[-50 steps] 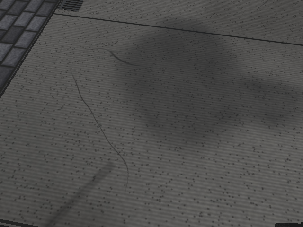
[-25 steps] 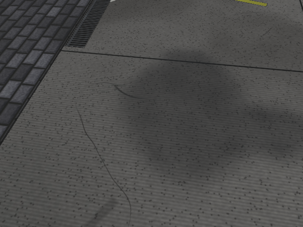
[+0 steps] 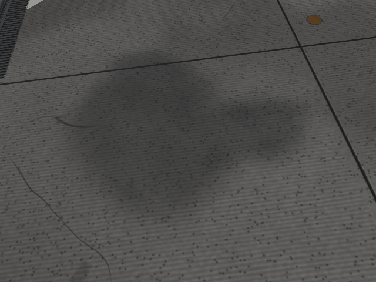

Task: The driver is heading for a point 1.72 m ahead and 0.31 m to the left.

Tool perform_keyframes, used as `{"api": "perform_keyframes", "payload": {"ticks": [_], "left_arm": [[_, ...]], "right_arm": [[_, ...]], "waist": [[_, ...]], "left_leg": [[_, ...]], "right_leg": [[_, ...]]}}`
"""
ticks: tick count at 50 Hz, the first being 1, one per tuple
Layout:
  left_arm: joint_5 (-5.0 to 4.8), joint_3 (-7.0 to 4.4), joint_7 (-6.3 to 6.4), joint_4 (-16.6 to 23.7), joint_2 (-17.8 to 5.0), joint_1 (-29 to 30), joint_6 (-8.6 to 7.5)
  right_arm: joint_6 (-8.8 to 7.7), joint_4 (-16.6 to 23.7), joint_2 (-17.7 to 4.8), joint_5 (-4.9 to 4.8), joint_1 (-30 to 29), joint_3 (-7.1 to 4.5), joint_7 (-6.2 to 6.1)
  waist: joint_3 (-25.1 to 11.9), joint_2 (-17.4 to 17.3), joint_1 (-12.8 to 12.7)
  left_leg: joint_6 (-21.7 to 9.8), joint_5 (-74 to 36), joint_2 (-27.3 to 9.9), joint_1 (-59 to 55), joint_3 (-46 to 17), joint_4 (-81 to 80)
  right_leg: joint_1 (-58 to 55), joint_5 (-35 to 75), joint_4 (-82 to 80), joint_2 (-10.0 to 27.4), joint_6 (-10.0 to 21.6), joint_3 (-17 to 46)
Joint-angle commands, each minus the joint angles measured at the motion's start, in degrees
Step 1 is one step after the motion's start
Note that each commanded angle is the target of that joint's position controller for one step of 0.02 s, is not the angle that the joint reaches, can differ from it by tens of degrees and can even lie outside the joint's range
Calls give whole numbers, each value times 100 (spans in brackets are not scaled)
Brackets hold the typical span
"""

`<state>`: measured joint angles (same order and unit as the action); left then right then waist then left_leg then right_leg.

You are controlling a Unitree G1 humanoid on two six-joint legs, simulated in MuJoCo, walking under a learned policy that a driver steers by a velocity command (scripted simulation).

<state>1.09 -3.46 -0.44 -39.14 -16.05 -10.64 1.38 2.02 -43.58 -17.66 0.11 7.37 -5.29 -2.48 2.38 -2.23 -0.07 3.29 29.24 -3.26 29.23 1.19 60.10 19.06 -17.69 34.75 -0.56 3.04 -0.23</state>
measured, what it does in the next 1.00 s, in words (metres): walks ahead, turning left: left foot, then right foot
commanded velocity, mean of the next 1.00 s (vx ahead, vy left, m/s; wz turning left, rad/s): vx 0.16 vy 0.00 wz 0.27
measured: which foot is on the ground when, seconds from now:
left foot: up 0.00-0.30, down 0.32-0.64, up 0.66-1.00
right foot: down 0.00-0.36, up 0.38-0.62, down 0.64-1.00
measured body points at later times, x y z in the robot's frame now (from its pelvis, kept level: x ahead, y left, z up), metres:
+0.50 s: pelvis +0.00 -0.01 +0.01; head +0.04 +0.01 +0.45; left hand +0.13 +0.30 -0.10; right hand +0.15 -0.28 -0.10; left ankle -0.01 +0.13 -0.73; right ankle -0.01 -0.11 -0.68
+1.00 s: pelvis +0.12 +0.01 +0.01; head +0.16 +0.00 +0.46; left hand -0.01 +0.24 -0.11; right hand +0.41 -0.13 -0.09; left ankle +0.21 +0.22 -0.68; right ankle +0.04 -0.13 -0.73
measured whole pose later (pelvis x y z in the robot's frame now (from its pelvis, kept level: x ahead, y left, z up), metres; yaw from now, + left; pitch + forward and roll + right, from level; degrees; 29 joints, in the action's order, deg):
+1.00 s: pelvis +0.12 +0.01 +0.01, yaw +22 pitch +2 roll +0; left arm -0.6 -3.3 0.3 -49.5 -13.3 -26.4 -4.5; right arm -2.6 -40.9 -14.8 -1.2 4.8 -3.3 1.8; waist 0.4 -2.7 -5.5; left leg 0.6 1.6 -4.4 37.9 -1.6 41.3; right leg -4.5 -17.6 10.9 -0.3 1.2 -6.2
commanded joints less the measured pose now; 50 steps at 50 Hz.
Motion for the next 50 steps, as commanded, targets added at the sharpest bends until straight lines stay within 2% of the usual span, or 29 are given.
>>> {"api": "perform_keyframes", "payload": {"ticks": [1,6,7,9,11,15,16,17,18,19,20,21,22,23,24,25,27,28,30,31,32,33,34,35,36,37,39,46,50], "left_arm": [[-82,-168,120,396,-821,370,-179],[8,46,201,196,-259,394,-242],[38,47,203,109,-277,347,-240],[78,-9,182,-38,-498,246,-218],[21,-92,184,-102,-746,267,-167],[-122,-184,277,-191,-879,284,-63],[-142,-209,300,-222,-867,199,-52],[-91,-222,324,-176,-797,140,-73],[9,-218,333,-35,-661,183,-104],[53,-209,339,57,-572,569,-114],[22,-188,338,155,-405,886,-107],[-30,-179,323,242,-307,1076,-83],[-103,-223,278,231,-391,935,-65],[-149,-249,247,181,-433,732,-57],[-142,-254,218,154,-466,584,-91],[-127,-242,190,165,-437,717,-151],[-188,-183,71,210,-259,823,-267],[-242,-200,24,193,-307,693,-320],[-285,-289,-12,-10,-452,92,-404],[-265,-346,16,-149,-544,-262,-413],[-204,-425,85,-279,-802,-931,-428],[-4,-508,82,-254,-1373,-1203,-447],[125,-456,57,-131,-1323,-788,-561],[0,-358,93,-76,-943,-427,-625],[-88,-304,129,-39,-771,-253,-657],[-102,-276,147,-76,-695,-267,-679],[-49,-235,138,-239,-585,-626,-755],[-157,-210,95,-571,-654,-1205,-705],[-213,-207,84,-810,-779,-1653,-612]], "right_arm": [[-40,263,-562,40,-58,-154,-89],[-51,7,-106,-29,120,38,13],[-52,-2,-64,-26,41,78,45],[-52,40,-247,-55,-73,69,86],[-60,114,-473,-104,-132,25,93],[-107,74,-431,-88,159,43,128],[-115,82,-491,-62,203,36,143],[-118,109,-733,-35,210,-21,141],[-105,43,-983,-96,260,-113,126],[-110,78,-938,-131,393,-132,121],[-118,84,-966,-68,523,-136,96],[-185,69,-959,16,678,-136,76],[-279,98,-999,35,625,-139,75],[-328,156,-1003,-30,358,-147,63],[-316,154,-951,-161,222,-157,53],[-271,136,-881,-245,245,-158,39],[-154,155,-902,-215,240,-160,11],[-133,217,-943,-174,139,-168,14],[-111,329,-893,-182,-90,-138,31],[-120,351,-720,-170,-49,-86,34],[-149,409,-353,-143,-89,15,53],[-230,676,-60,-210,-113,87,69],[-326,785,-441,-256,-165,3,80],[-338,672,-740,-252,-98,-99,105],[-336,512,-764,-190,87,-131,118],[-374,423,-657,-137,130,-116,131],[-449,352,-351,-151,102,-39,203],[-552,754,0,-93,-813,137,362],[-625,997,86,-169,-1409,221,527]], "waist": [[-656,876,87],[-833,812,95],[-766,878,15],[-547,972,-120],[-306,954,-169],[-321,757,23],[-377,644,55],[-502,260,-34],[-653,-541,-196],[-689,-810,36],[-594,-1099,227],[-594,-1266,398],[-582,-934,332],[-590,-577,119],[-646,-384,-6],[-640,-450,102],[-508,-743,170],[-477,-877,95],[-497,-805,-255],[-542,-602,-390],[-665,185,-611],[-546,1545,-555],[-94,1419,-317],[312,1161,-134],[341,995,-43],[311,896,-60],[253,760,-179],[319,741,-418],[520,718,-614]], "left_leg": [[46,-626,-28,704,-419,712],[149,-1332,-146,-280,-458,-965],[158,-1297,-161,-567,-416,-1381],[142,-1007,-96,-889,-265,-1820],[76,-736,-19,-788,-172,-2029],[-159,-1422,85,-970,-21,-2883],[-288,-2099,55,-1158,-115,-3194],[-472,-3389,-150,-1420,-452,-3112],[-817,-4075,-432,-1613,-1005,-3081],[-1273,-4065,-827,-1819,-1753,-3450],[-1708,-3984,-1198,-2118,-2456,-3821],[-2081,-4025,-1557,-2458,-2978,-4112],[-2157,-4075,-1598,-2524,-2948,-4105],[-1938,-4115,-1411,-2510,-2600,-3971],[-1645,-3131,-1123,-2500,-2317,-4024],[-1528,-2041,-943,-2449,-2274,-4155],[-1505,-455,-711,-1914,-2339,-4391],[-1481,-233,-637,-1579,-2343,-4433],[-1297,66,-414,-943,-2288,-4250],[-1091,287,-186,-471,-2155,-3933],[-720,532,268,472,-1651,-2573],[-515,612,884,1689,-1159,-1073],[-530,236,380,1940,-1444,-180],[-536,-300,215,2142,-1370,121],[-480,-739,127,2082,-1258,221],[-439,-1151,61,1993,-1214,226],[-412,-1800,57,1815,-1090,330],[-196,-2881,-126,1611,-334,-1445],[-336,-2725,-6,1216,55,-2376]], "right_leg": [[-892,2717,-1478,1396,927,1570],[-1089,2370,-1574,1109,781,875],[-1014,2142,-1631,1117,789,835],[-872,1712,-1710,1219,891,930],[-917,1546,-1662,1384,1002,1139],[-1260,2508,-1238,1518,917,1105],[-1273,2414,-1079,1403,737,950],[-1124,2042,-719,1113,486,643],[-830,1569,-275,513,173,12],[-354,952,368,35,-159,-399],[356,-40,889,-329,-317,-382],[1069,-1724,1888,-447,-368,17],[1373,-2062,2692,-315,-398,377],[1448,-1805,2745,-136,-415,522],[1397,-1443,2076,-10,-412,469],[1260,-1191,1562,-40,-445,295],[644,-911,773,-172,-459,133],[186,-812,330,-234,-422,82],[-973,266,-853,-273,-346,-65],[-1694,460,-1146,-203,-312,-59],[-2634,-262,-1501,674,-113,928],[-2648,-2040,-2330,2166,586,3386],[-1986,-2824,-2711,2541,1017,4114],[-1836,-2746,-2726,2285,895,3487],[-1829,-2155,-2718,1961,666,2789],[-1825,-1488,-2733,1732,526,2257],[-1777,-271,-2774,1446,457,1441],[-1905,1292,-2891,1318,664,397],[-2103,1807,-2812,1489,731,192]]}}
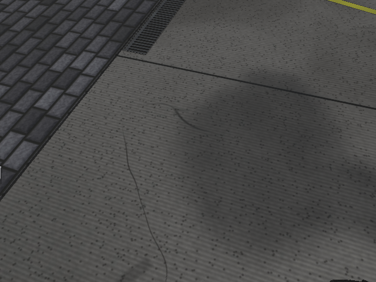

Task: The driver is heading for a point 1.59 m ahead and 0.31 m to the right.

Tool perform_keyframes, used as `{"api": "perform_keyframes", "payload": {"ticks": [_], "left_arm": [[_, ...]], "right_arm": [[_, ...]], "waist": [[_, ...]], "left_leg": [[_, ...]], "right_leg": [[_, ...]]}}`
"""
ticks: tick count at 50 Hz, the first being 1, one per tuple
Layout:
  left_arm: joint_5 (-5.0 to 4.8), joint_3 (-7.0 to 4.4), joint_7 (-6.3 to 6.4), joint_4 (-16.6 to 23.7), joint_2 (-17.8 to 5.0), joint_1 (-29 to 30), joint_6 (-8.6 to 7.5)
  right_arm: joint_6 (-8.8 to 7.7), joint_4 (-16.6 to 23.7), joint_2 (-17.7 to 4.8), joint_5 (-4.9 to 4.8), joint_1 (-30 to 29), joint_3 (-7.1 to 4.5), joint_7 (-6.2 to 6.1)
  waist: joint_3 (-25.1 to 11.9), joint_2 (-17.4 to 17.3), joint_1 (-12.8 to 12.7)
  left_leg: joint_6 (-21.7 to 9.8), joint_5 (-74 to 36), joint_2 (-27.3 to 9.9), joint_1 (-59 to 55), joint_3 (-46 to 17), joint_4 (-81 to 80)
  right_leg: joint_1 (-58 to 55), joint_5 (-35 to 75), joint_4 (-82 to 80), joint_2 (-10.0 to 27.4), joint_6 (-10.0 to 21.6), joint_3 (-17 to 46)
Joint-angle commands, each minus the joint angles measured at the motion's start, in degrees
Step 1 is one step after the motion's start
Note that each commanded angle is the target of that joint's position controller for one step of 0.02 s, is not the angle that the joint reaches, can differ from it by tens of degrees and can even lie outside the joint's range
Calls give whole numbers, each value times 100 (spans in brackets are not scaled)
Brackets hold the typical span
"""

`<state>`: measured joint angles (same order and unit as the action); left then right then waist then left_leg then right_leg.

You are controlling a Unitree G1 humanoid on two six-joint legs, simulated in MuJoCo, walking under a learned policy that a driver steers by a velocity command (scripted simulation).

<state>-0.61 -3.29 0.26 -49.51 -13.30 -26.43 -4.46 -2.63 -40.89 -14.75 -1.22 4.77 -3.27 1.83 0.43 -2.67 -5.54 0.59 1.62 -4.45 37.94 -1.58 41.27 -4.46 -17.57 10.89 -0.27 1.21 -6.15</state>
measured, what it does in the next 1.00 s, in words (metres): walks ahead, turning right: left foot, then right foot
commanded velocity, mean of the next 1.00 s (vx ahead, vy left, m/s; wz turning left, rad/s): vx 0.49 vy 0.00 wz -0.33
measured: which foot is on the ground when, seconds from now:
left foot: up 0.00-0.10, down 0.12-0.66, up 0.68-1.00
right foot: down 0.00-0.12, up 0.14-0.64, down 0.66-1.00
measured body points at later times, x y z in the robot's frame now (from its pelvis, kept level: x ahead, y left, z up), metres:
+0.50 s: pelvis +0.27 +0.04 +0.00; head +0.29 +0.03 +0.45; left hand +0.49 +0.27 -0.10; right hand +0.26 -0.24 -0.13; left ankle +0.20 +0.14 -0.74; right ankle +0.42 -0.15 -0.68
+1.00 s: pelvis +0.55 -0.07 +0.01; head +0.57 -0.10 +0.45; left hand +0.73 +0.15 -0.10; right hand +0.62 -0.38 -0.09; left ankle +0.79 +0.02 -0.68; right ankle +0.47 -0.13 -0.74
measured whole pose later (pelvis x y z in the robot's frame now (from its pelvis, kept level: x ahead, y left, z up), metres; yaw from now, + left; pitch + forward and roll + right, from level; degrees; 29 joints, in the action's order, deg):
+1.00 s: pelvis +0.55 -0.07 +0.01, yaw -24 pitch +1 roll -1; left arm -0.2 -2.8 -0.3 -41.8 -15.4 -17.3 -4.0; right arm -4.9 -42.7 -16.7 -0.4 5.1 -2.4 0.9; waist 2.4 -2.7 -3.0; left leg 2.4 -2.7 -6.9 38.5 -2.5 40.1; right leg 4.5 -12.0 15.6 -5.7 4.9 2.1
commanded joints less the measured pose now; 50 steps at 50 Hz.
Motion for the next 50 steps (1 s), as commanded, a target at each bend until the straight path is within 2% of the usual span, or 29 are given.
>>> {"api": "perform_keyframes", "payload": {"ticks": [1,2,4,5,6,7,8,9,10,11,12,13,15,18,22,26,28,30,32,33,34,35,36,37,38,40,44,47,50], "left_arm": [[-65,-225,10,171,-1080,-137,3],[-96,-224,10,115,-1097,-194,35],[-122,-248,35,62,-1260,-110,88],[-128,-249,55,55,-1318,31,115],[-97,-212,76,98,-1267,129,110],[37,-69,75,349,-826,79,65],[-32,91,49,347,-281,-468,-39],[-224,-117,34,364,-955,69,-91],[-283,-166,33,521,-1048,470,-97],[-208,-162,73,524,-939,636,-88],[-134,-188,89,485,-851,601,-27],[-142,-183,74,413,-720,401,66],[-159,-162,61,395,-515,334,211],[-111,-173,78,601,-551,757,293],[-69,-82,-88,866,-481,1521,198],[-65,6,-269,1266,-429,2345,178],[-68,-7,-345,1456,-501,2520,182],[-70,-103,-379,1545,-700,2321,216],[-97,-348,-335,1339,-1129,1137,264],[-100,-551,-231,1102,-1514,162,317],[-142,-675,-155,1068,-2215,160,306],[-76,-545,-192,1311,-1897,47,195],[-7,-436,-217,1267,-1520,214,113],[-31,-387,-215,1276,-1353,536,60],[-38,-311,-203,1323,-1113,972,49],[78,-207,-155,1469,-867,1337,31],[28,-237,-50,1269,-1089,1116,-27],[30,-213,-6,1160,-1104,1036,-22],[40,-211,-34,970,-1186,771,-50]], "right_arm": [[-176,780,-233,-53,-1224,18,132],[-199,832,-275,-56,-1283,8,162],[-240,790,-523,-39,-853,-107,168],[-243,589,-741,-37,-79,-231,124],[-229,278,-1058,-26,985,-384,37],[-177,57,-1563,134,2053,-512,-81],[-182,32,-1549,180,2040,-435,-72],[-189,42,-1005,165,1751,-297,-84],[-200,4,-786,102,1358,-222,-90],[-230,-21,-614,92,983,-176,-75],[-278,-39,-457,129,732,-149,-51],[-330,-81,-372,184,573,-146,-40],[-431,-199,-364,189,464,-176,-37],[-492,-368,-521,227,517,-223,-84],[-445,-460,-768,202,670,-259,-181],[-293,-619,-1015,96,1153,-326,-234],[-181,-657,-1109,36,1249,-354,-247],[-87,-608,-1289,0,1166,-395,-279],[6,-544,-1401,-51,1032,-408,-308],[-23,-480,-1270,-19,1015,-340,-326],[-151,-163,-358,238,1600,-62,-242],[-406,-61,-606,86,1216,-35,-165],[-538,126,-968,-143,539,-135,-110],[-604,201,-891,-131,406,-88,-126],[-602,97,-880,-3,470,-98,-167],[-450,-8,-945,86,731,-154,-157],[-260,71,-604,181,487,-45,-165],[-265,122,-516,117,14,23,-117],[-296,216,-495,25,-431,60,-44]], "waist": [[733,809,-46],[733,860,1],[367,1061,413],[-133,1080,899],[-801,1034,1402],[-1847,115,1625],[-2680,-1033,1217],[-1878,-625,1353],[-951,-570,1174],[-552,-254,949],[-283,-325,745],[-214,-430,560],[-24,-298,417],[306,-140,408],[462,72,632],[661,229,962],[624,157,944],[265,-83,706],[-454,-190,-18],[-952,97,-507],[-1388,1752,161],[-2404,1261,-77],[-1684,847,-247],[-1056,466,2],[-654,160,296],[-466,355,591],[-158,411,574],[-10,599,333],[151,659,71]], "left_leg": [[-153,186,158,247,374,-670],[-253,359,222,64,392,-836],[-482,616,514,-882,479,-1121],[-651,413,673,-1988,567,-1339],[-832,167,498,-3669,367,-1264],[-1263,618,-969,-5895,-1357,-1102],[-1831,1704,-2058,-6602,-3781,-1953],[-1582,2048,-1842,-5846,-3396,-2315],[-1354,1785,-1640,-4956,-2409,-2483],[-1217,1366,-1387,-4179,-1826,-2689],[-1124,1012,-1160,-3591,-1289,-2912],[-1076,838,-1026,-3202,-908,-3110],[-1114,357,-980,-2806,-397,-3361],[-1116,-135,-946,-2710,199,-3517],[-1025,-505,-831,-2977,851,-3562],[-995,-849,-1113,-3863,1108,-3357],[-907,-1509,-1216,-4308,1233,-3027],[-774,-3425,-1211,-4545,1396,-2298],[-588,-4457,-1039,-4248,1544,-525],[-338,-3347,-804,-3142,1571,1032],[71,2194,284,-401,1321,3251],[58,3324,759,405,-205,4152],[-93,2801,433,921,-466,4109],[-190,2304,178,865,-434,3600],[-168,2007,-63,515,-376,3062],[-74,1661,-284,-216,-352,2589],[253,913,-300,-266,-85,1473],[257,-415,-208,-395,50,167],[132,-1121,-75,-521,143,-555]], "right_leg": [[117,2010,-350,1538,905,778],[35,2379,-223,1609,891,835],[-82,4250,413,1649,782,844],[86,5177,1227,1512,651,674],[898,4940,2367,1256,453,533],[2717,2515,4442,723,178,335],[3994,-1614,5893,-77,23,1095],[4487,-1398,6399,202,35,1513],[4691,-840,6329,465,76,1286],[4480,-357,6095,679,67,1199],[4198,-7,5881,820,45,1212],[3861,239,5837,923,31,1249],[3780,408,5772,962,-25,1230],[4259,1007,5265,956,-121,1352],[4257,2094,3742,836,-95,1003],[4589,1985,2894,750,71,627],[4594,1570,2669,624,210,430],[3964,997,2625,236,423,78],[2302,751,2408,-269,755,-125],[584,1032,2113,-195,1014,375],[-1543,450,1857,1345,2018,3419],[-2134,-265,804,1992,2554,5596],[-1745,35,566,1857,2157,4850],[-914,517,596,1618,1935,4100],[-60,1200,594,1403,1741,3414],[881,2071,367,1169,1646,2779],[1547,2794,38,958,1575,1948],[1539,2393,-35,697,1236,1321],[1312,1743,-152,875,1125,1230]]}}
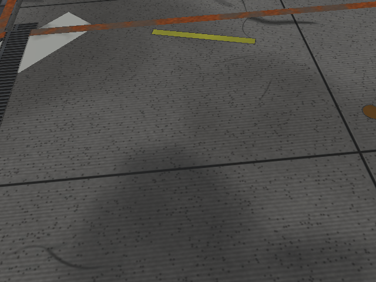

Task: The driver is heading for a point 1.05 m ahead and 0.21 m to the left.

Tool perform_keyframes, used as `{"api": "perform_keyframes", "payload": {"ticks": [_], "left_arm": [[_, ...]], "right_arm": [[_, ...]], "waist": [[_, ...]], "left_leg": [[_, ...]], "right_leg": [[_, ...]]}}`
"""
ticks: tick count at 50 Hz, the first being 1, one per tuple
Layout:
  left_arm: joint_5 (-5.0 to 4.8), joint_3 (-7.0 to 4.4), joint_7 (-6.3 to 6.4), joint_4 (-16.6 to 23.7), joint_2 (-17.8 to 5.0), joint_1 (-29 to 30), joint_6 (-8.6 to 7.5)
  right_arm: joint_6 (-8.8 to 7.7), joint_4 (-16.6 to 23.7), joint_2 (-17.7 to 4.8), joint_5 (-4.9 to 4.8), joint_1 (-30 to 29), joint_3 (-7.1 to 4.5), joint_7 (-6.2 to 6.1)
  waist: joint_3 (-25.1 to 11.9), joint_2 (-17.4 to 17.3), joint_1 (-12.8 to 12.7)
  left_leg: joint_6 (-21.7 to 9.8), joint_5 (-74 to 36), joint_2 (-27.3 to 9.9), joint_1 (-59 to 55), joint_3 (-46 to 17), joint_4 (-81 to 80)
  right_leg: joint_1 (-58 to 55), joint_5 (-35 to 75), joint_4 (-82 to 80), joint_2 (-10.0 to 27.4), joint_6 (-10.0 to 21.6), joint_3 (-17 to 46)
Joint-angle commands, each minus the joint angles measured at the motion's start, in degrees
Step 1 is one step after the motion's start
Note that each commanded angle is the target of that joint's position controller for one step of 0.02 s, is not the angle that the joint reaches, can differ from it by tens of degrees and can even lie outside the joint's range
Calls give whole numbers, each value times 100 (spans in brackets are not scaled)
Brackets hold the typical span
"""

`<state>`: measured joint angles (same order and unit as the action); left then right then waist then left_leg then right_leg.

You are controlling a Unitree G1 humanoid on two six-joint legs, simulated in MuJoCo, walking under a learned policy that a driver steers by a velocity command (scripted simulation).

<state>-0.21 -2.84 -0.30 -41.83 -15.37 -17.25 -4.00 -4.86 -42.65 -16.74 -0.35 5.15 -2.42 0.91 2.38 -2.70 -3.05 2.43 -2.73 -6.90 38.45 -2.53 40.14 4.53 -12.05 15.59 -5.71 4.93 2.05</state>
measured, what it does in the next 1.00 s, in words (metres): walks ahead, turning left: left foot, then right foot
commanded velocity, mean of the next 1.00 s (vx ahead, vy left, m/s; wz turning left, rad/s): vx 0.50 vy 0.00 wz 0.28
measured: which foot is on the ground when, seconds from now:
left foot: up 0.00-0.16, down 0.18-0.70, up 0.72-1.00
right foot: down 0.00-0.20, up 0.22-0.66, down 0.68-1.00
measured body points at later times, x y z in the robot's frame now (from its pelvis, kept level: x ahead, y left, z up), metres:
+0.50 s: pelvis +0.29 +0.08 +0.00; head +0.33 +0.10 +0.45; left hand +0.44 +0.38 -0.08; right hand +0.42 -0.18 -0.11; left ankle +0.26 +0.15 -0.75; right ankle +0.49 -0.07 -0.69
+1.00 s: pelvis +0.58 +0.11 +0.00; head +0.61 +0.11 +0.45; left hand +0.50 +0.38 -0.12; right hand +0.84 -0.06 -0.10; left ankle +0.65 +0.31 -0.69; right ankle +0.57 +0.01 -0.75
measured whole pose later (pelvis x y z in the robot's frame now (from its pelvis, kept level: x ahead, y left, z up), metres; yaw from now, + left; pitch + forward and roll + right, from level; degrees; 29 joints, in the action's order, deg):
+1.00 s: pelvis +0.58 +0.11 +0.00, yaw +20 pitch +2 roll -1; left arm -0.6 -2.5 -0.9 -45.9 -15.3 -21.6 -4.8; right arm -3.6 -39.7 -16.5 -0.1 8.2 -2.0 0.7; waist 1.2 -2.5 -4.3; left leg 0.9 6.4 -5.3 36.7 -2.9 44.2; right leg 5.5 -11.2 14.9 -3.7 3.0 0.0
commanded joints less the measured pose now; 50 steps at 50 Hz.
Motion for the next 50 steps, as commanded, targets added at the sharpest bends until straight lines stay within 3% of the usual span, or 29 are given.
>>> {"api": "perform_keyframes", "payload": {"ticks": [1,6,8,9,10,11,12,13,14,15,16,19,22,25,28,30,32,33,34,35,36,37,38,39,40,41,44,46,50], "left_arm": [[1,-261,10,133,-992,-208,-97],[-22,-320,65,-97,-1087,-239,18],[3,-343,123,-44,-1182,-24,89],[16,-307,166,11,-1125,56,140],[130,-209,227,153,-939,-75,132],[174,-7,110,293,-284,-836,-18],[7,-52,26,255,-748,-369,-183],[-173,-106,-32,470,-973,257,-297],[-113,-79,-13,554,-926,568,-365],[33,-106,16,597,-931,692,-390],[95,-131,27,622,-929,609,-359],[140,-101,54,620,-751,418,-216],[149,-18,83,767,-553,956,-165],[92,34,33,850,-427,1513,-218],[31,22,-63,914,-483,1892,-298],[26,-29,-107,946,-596,1950,-338],[20,-89,-107,916,-710,1736,-371],[38,-157,-82,803,-808,1303,-391],[97,-246,-50,677,-1009,602,-417],[153,-353,-30,586,-1415,-311,-408],[63,-431,-96,275,-1555,-752,-317],[-87,-303,-111,308,-1038,-712,-298],[-70,-233,-86,341,-823,-353,-261],[-1,-185,-85,379,-761,-73,-226],[37,-152,-88,368,-681,94,-213],[83,-122,-86,364,-626,171,-223],[-2,-136,-87,246,-690,148,-251],[-24,-184,-54,157,-869,86,-229],[-79,-208,-20,-45,-1021,-185,-153]], "right_arm": [[-79,435,-333,-83,-565,-32,74],[-102,622,-457,-92,-635,-70,263],[-70,472,-686,-58,110,-202,257],[-49,268,-911,-42,899,-341,219],[-9,174,-1322,-42,1749,-460,155],[-35,161,-1688,-87,1883,-523,189],[-25,166,-1099,-144,2009,-396,185],[-14,242,-942,-98,1698,-349,143],[3,332,-905,-58,1374,-329,119],[16,407,-810,-33,1113,-293,102],[15,481,-727,24,982,-253,77],[32,510,-761,-26,944,-268,-1],[71,428,-957,-71,1130,-332,-108],[149,320,-948,-104,1366,-327,-173],[190,152,-861,-114,1712,-288,-184],[221,90,-837,-88,1800,-277,-187],[254,70,-895,-61,1736,-301,-182],[263,94,-861,-58,1628,-287,-172],[251,162,-697,-25,1541,-219,-152],[209,283,-446,85,1749,-112,-155],[137,241,-185,-65,2452,-23,-138],[104,201,-697,-135,2091,-107,-130],[95,337,-873,-150,1407,-166,-115],[80,440,-803,-80,1028,-148,-109],[59,492,-721,-9,887,-160,-92],[57,491,-627,-3,959,-156,-73],[100,480,-357,4,1003,-84,-55],[89,598,-247,45,626,-23,-54],[18,720,-162,9,-90,31,8]], "waist": [[27,656,-219],[115,655,-102],[-432,782,322],[-911,636,732],[-1569,-15,996],[-2148,-1430,461],[-2234,-769,883],[-1384,-476,938],[-945,140,800],[-617,318,615],[-572,172,422],[-445,-11,240],[-278,-6,395],[-294,-150,644],[-262,-208,848],[-226,-267,828],[-215,-412,665],[-396,-417,405],[-991,-309,56],[-1877,492,-181],[-2291,2160,22],[-1688,1396,-148],[-893,859,-203],[-460,486,-96],[-216,437,36],[-220,617,175],[-264,818,284],[-184,715,204],[-97,664,-60]], "left_leg": [[-125,-660,186,-451,209,-568],[-596,479,397,-43,194,-906],[-818,829,791,-1106,534,-920],[-976,623,1010,-2236,635,-1052],[-1341,341,123,-3880,-720,-977],[-2493,1559,-1133,-5845,-3864,-1580],[-2341,2686,-1098,-6097,-4414,-2218],[-2094,2580,-961,-5442,-3642,-2346],[-1948,2044,-758,-4652,-3089,-2393],[-1924,1314,-591,-3956,-2690,-2469],[-1910,745,-416,-3538,-2412,-2570],[-1970,-158,-209,-2918,-1871,-2718],[-1789,-293,82,-2501,-1433,-2745],[-1506,46,307,-2366,-1233,-2604],[-1440,350,88,-2760,-1481,-2395],[-1384,298,-120,-3246,-1754,-2122],[-1309,-246,-260,-3541,-1905,-1843],[-1212,-976,-105,-3556,-1798,-1432],[-1058,-1285,166,-3271,-1560,-520],[-802,25,687,-2165,-1118,1127],[-438,3420,1355,-309,-635,2782],[-451,3487,1009,385,-927,3299],[-444,2954,780,599,-747,3357],[-422,2552,559,507,-505,3140],[-391,2274,384,405,-418,2801],[-364,2109,251,128,-371,2574],[-226,1969,148,-83,-143,1897],[-139,1496,98,-45,-51,1191],[-117,206,265,-511,116,-236]], "right_leg": [[188,1148,-606,1535,742,419],[-1006,2377,-55,1996,528,204],[-1080,4386,915,1847,323,-94],[-753,4862,2033,1576,138,-389],[495,3248,3804,1315,-111,-607],[3018,-1666,5747,67,-544,-250],[3759,-1943,6209,272,-458,565],[4122,-1428,6140,539,-369,534],[3984,-1024,5779,770,-332,443],[3752,-787,5308,912,-381,410],[3376,-635,5051,1015,-426,438],[3154,-548,4350,1060,-687,255],[3054,441,3205,930,-904,126],[2561,1540,2024,671,-944,54],[2420,1852,1512,615,-831,89],[2488,1499,1267,619,-659,143],[2255,990,1113,588,-437,62],[1645,988,862,498,-264,-67],[462,1200,1011,839,30,186],[-1308,1421,1281,1829,580,1426],[-2603,66,625,2795,1376,3792],[-2276,-1199,279,2728,1185,4046],[-1539,-1151,155,2514,962,3233],[-833,-521,3,2271,873,2645],[-376,18,-138,2077,858,2282],[-85,408,-259,1910,812,1989],[252,1157,-518,1758,898,1395],[339,1447,-653,1734,917,1097],[410,1491,-676,1530,701,543]]}}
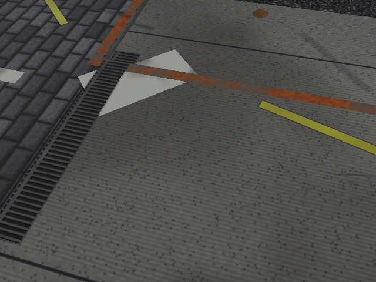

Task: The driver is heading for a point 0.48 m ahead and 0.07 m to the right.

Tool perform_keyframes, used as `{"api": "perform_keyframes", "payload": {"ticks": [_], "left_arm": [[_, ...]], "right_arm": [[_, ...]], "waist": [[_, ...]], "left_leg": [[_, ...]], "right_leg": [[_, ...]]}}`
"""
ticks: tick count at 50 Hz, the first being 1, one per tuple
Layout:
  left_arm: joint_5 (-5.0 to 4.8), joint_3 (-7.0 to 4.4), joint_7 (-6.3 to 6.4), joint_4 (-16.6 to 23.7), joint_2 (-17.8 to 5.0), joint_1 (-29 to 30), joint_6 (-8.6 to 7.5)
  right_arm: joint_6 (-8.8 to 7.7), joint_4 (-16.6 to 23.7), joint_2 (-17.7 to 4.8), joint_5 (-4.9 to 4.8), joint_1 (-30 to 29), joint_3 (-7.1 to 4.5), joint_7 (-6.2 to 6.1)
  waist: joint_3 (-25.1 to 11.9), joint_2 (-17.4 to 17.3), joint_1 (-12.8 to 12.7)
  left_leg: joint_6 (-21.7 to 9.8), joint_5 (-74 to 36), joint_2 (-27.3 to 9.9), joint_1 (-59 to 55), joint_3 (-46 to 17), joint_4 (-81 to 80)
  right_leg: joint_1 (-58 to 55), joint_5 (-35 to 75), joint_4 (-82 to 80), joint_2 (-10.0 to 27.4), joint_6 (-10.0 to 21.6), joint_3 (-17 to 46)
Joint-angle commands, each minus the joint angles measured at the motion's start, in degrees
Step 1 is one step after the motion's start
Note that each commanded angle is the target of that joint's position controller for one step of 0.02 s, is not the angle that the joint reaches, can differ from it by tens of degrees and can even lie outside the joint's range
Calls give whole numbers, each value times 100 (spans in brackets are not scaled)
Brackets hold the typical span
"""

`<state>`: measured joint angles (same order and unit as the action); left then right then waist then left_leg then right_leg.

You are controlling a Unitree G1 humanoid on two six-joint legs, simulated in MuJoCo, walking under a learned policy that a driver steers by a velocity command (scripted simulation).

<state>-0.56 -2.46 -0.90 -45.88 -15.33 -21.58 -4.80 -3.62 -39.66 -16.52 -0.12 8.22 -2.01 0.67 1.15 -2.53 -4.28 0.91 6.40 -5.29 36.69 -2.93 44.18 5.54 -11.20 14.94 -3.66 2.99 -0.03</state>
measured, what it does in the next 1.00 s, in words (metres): walks ahead, turning right: left foot, then right foot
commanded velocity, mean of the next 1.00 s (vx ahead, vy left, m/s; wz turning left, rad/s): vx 0.35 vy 0.00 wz -0.21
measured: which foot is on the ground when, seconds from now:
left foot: up 0.00-0.16, down 0.18-0.70, up 0.72-1.00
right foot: down 0.00-0.20, up 0.22-0.66, down 0.68-1.00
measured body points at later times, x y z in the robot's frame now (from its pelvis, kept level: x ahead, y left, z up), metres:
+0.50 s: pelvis +0.27 +0.06 +0.00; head +0.29 +0.05 +0.45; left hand +0.45 +0.30 -0.11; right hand +0.27 -0.23 -0.12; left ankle +0.23 +0.15 -0.75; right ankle +0.37 -0.13 -0.68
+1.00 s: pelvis +0.42 -0.02 -0.01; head +0.45 -0.03 +0.44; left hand +0.63 +0.19 -0.12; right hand +0.46 -0.31 -0.14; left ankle +0.50 +0.13 -0.73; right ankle +0.47 -0.12 -0.75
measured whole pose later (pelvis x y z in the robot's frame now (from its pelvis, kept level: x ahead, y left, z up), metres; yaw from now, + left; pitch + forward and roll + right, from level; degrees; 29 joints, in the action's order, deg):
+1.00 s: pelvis +0.42 -0.02 -0.01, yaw -15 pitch +1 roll -1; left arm 1.4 -2.0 -0.4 -45.2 -13.1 -7.3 -0.9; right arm 1.2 -49.7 -16.0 0.2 9.6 -2.6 -2.3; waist 2.4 -1.8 -0.5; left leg 3.2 18.4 -4.9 23.3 -2.3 41.1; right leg 19.5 -6.8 25.4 -3.6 3.8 -1.7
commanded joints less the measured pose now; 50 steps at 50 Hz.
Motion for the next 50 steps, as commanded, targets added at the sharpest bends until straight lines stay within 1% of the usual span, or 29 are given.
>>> {"api": "perform_keyframes", "payload": {"ticks": [1,4,6,8,9,10,11,12,13,14,15,17,22,25,27,30,32,33,34,35,36,37,38,39,40,42,44,47,50], "left_arm": [[-58,-248,40,289,-1051,116,-55],[-91,-257,49,113,-1092,-130,21],[-102,-279,77,32,-1141,-189,87],[-104,-283,107,23,-1199,-44,148],[-54,-216,112,64,-1046,-23,144],[127,-58,117,267,-626,-9,116],[-34,53,101,292,-205,-796,21],[-161,-107,98,196,-871,-410,-6],[-212,-184,87,329,-1039,73,-10],[-165,-181,110,351,-945,274,13],[-103,-203,117,360,-873,348,59],[-124,-194,107,300,-642,152,191],[-75,-185,98,516,-449,607,305],[-70,-133,-19,662,-347,1088,255],[1,-70,-85,859,-210,1573,220],[31,-79,-181,1077,-241,1817,187],[69,-166,-216,1086,-452,1561,179],[95,-255,-215,965,-617,1091,168],[106,-379,-162,789,-863,509,155],[171,-479,-42,710,-1338,-24,195],[253,-391,17,804,-1527,289,219],[186,-291,-20,865,-1040,134,256],[131,-236,-50,839,-909,517,260],[70,-183,-56,799,-718,911,257],[66,-124,-48,797,-550,1218,259],[189,-161,-47,767,-624,1592,258],[238,-163,-17,702,-598,1750,235],[215,-152,60,521,-571,1724,266],[171,-109,102,373,-516,1813,349]], "right_arm": [[-120,462,-205,-36,-561,-15,52],[-156,623,-286,-82,-939,-45,122],[-187,683,-383,-76,-971,-87,159],[-222,518,-608,-44,-267,-218,135],[-223,311,-896,-1,562,-355,78],[-191,191,-1373,79,1618,-473,-1],[-130,98,-1532,90,1692,-495,36],[-116,132,-961,20,1563,-367,37],[-125,124,-753,-14,1243,-294,24],[-142,133,-631,19,875,-248,37],[-169,116,-478,48,618,-217,53],[-258,41,-387,99,403,-224,55],[-332,-249,-588,114,452,-325,-21],[-277,-345,-721,86,505,-355,-75],[-207,-463,-793,50,668,-362,-107],[-59,-654,-939,-53,920,-390,-136],[15,-692,-1081,-138,827,-428,-172],[52,-693,-1105,-169,720,-434,-195],[71,-701,-1001,-150,740,-394,-205],[27,-578,-731,56,935,-279,-204],[-19,-597,-101,167,1880,-17,-57],[-13,-893,-621,-16,1691,-137,0],[33,-678,-785,-203,1025,-196,4],[86,-620,-665,-157,713,-169,-68],[179,-668,-652,-67,626,-191,-148],[375,-804,-543,-20,978,-199,-237],[442,-894,-408,16,1101,-175,-310],[484,-899,-379,32,801,-156,-340],[480,-933,-376,56,642,-167,-299]], "waist": [[46,652,-6],[148,679,-66],[162,706,30],[-193,694,518],[-785,582,904],[-1754,-248,1260],[-2348,-1697,867],[-1731,-863,1070],[-984,-573,1017],[-637,-242,826],[-356,-267,677],[-238,-407,442],[59,-86,412],[183,-16,575],[382,110,729],[256,-28,749],[-15,-230,508],[-298,-226,211],[-656,-42,-97],[-1341,675,-200],[-2339,1759,447],[-3024,897,-9],[-2118,794,11],[-1421,504,164],[-1001,462,321],[-796,782,666],[-834,854,739],[-900,912,583],[-624,896,606]], "left_leg": [[30,-880,161,-432,187,-832],[-111,-789,239,-425,155,-1238],[-257,-431,287,-599,130,-1470],[-450,-265,489,-1740,294,-1818],[-633,-390,298,-3071,163,-1741],[-992,-570,-970,-4781,-1161,-1543],[-1729,770,-1935,-5971,-3477,-2240],[-1535,1584,-1724,-5468,-3372,-2560],[-1326,1471,-1549,-4759,-2504,-2684],[-1224,978,-1309,-4071,-1948,-2862],[-1192,568,-1114,-3569,-1486,-3060],[-1177,37,-949,-2993,-855,-3406],[-1223,-988,-933,-2969,180,-3679],[-1094,-1121,-811,-3078,746,-3724],[-1064,-1893,-798,-3071,997,-3566],[-976,-2951,-935,-3563,1076,-3060],[-836,-3819,-973,-3863,1049,-2441],[-701,-4074,-862,-3894,1100,-1826],[-482,-3807,-583,-3629,1266,-888],[-173,-1762,-223,-2473,1336,635],[197,3468,548,-668,797,2646],[183,3557,457,-792,-268,2993],[148,3261,236,-393,-165,2904],[151,2905,75,-234,-48,2492],[195,2595,-52,-472,-60,2111],[288,2055,-10,-1446,66,1568],[338,1878,34,-1829,117,921],[278,1234,25,-2140,106,62],[152,729,139,-2534,222,-788]], "right_leg": [[260,1381,-587,1359,872,734],[-173,1384,-405,1591,790,835],[-438,1623,-164,1734,690,963],[-369,2703,636,1558,512,871],[120,2728,1659,1247,338,668],[1315,841,3551,760,89,371],[3132,-2276,5113,86,-147,450],[3675,-2126,5682,395,-162,861],[3877,-1566,5689,611,-144,751],[3663,-1108,5516,827,-189,647],[3501,-798,5278,962,-232,639],[3031,-454,5144,1106,-299,632],[3487,532,4313,1136,-426,711],[3323,1313,3284,1078,-369,421],[3092,1457,2604,939,-305,147],[2816,1197,2059,704,-158,-53],[2365,760,1825,462,26,-159],[1758,861,1528,296,146,-232],[784,1693,1084,157,297,-250],[-839,4438,1477,1064,607,755],[-2638,6194,1789,2740,1939,2894],[-2342,5425,1453,2672,2007,2999],[-1705,4766,1217,2332,1722,2217],[-931,3964,984,2028,1432,1838],[-131,3379,726,1875,1279,1568],[1070,2682,276,1615,1170,1166],[1383,2424,160,1535,1190,940],[1391,1100,12,1494,1078,910],[1628,-724,-49,1362,829,973]]}}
